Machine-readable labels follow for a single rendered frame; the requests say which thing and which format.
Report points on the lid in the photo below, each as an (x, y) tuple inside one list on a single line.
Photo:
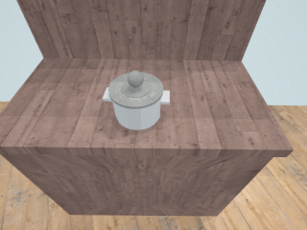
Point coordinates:
[(145, 95)]

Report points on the knob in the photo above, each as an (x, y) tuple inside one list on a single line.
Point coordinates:
[(135, 78)]

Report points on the pot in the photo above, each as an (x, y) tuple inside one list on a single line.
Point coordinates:
[(138, 118)]

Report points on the table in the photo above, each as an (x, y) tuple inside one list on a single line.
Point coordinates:
[(216, 134)]

